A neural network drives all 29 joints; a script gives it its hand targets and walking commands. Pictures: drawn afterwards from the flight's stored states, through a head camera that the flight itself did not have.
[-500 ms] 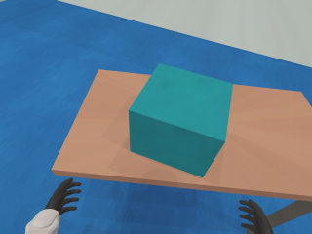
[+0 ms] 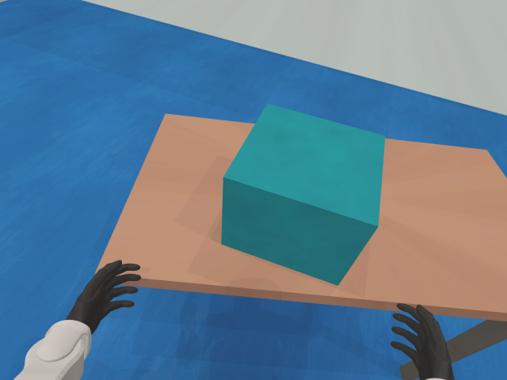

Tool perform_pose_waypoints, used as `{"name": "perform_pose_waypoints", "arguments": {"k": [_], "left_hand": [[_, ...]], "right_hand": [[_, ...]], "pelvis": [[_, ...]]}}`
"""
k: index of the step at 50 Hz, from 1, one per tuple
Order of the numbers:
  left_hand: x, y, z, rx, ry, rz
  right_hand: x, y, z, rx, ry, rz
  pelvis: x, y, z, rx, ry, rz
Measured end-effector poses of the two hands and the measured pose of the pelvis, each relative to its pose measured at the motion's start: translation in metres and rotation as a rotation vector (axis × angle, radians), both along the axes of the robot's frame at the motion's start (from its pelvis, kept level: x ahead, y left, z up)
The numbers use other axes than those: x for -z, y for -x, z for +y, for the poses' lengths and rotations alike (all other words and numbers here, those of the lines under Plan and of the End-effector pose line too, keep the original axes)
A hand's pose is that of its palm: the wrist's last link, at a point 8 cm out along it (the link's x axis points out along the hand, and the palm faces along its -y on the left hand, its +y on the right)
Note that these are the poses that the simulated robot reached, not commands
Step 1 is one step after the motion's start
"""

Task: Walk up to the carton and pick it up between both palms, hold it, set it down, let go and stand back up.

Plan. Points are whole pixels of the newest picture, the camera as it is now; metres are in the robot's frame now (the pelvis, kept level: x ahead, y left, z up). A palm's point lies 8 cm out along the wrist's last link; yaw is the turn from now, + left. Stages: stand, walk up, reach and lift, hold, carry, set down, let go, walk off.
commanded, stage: reach and lift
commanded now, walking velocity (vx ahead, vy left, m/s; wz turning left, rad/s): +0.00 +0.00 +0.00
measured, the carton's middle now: (301, 191) +0.46 -0.04 +0.03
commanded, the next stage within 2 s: none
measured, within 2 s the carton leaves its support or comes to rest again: neither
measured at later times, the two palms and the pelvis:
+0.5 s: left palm (89, 301) +0.20 +0.26 +0.05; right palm (422, 346) +0.18 -0.18 +0.06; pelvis +0.00 +0.00 +0.00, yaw +0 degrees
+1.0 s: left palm (124, 246) +0.27 +0.23 +0.08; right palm (415, 276) +0.26 -0.17 +0.10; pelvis +0.01 +0.00 +0.00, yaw +0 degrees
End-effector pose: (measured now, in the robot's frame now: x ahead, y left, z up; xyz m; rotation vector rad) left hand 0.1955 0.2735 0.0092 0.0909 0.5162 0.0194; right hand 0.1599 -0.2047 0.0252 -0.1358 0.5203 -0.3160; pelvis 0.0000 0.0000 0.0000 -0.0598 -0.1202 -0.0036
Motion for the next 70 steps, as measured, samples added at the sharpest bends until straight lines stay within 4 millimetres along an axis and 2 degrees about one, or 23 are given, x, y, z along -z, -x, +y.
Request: {"name": "perform_pose_waypoints", "arguments": {"k": [18,28,36,42,53,62,70], "left_hand": [[-0.030,0.000,-0.001,0.073,0.048,-0.140],[-0.040,-0.006,-0.016,0.141,0.083,-0.164],[-0.044,-0.015,-0.028,0.186,0.094,-0.134],[-0.057,-0.035,-0.031,0.198,0.086,-0.163],[-0.073,-0.091,-0.043,0.232,0.068,-0.148],[-0.089,-0.120,-0.046,0.216,0.060,-0.153],[-0.095,-0.142,-0.057,0.237,0.058,-0.141]], "right_hand": [[-0.027,-0.018,0.023,0.027,-0.050,-0.077],[-0.030,-0.022,0.023,0.058,-0.059,-0.081],[-0.041,-0.045,0.027,0.044,-0.094,-0.126],[-0.055,-0.070,0.033,0.010,-0.119,-0.170],[-0.079,-0.105,0.031,0.014,-0.144,-0.240],[-0.082,-0.122,0.023,0.025,-0.168,-0.242],[-0.093,-0.138,0.017,0.025,-0.175,-0.277]], "pelvis": [[0.000,0.001,0.002,0.003,0.000,-0.002],[0.000,0.001,0.002,0.003,0.000,-0.002],[0.000,0.001,0.001,0.003,0.000,-0.002],[0.000,0.000,0.000,0.003,-0.002,0.002],[-0.001,-0.008,-0.005,0.004,-0.008,0.015],[-0.003,-0.016,-0.011,0.006,-0.016,0.033],[-0.003,-0.021,-0.016,0.007,-0.022,0.044]]}}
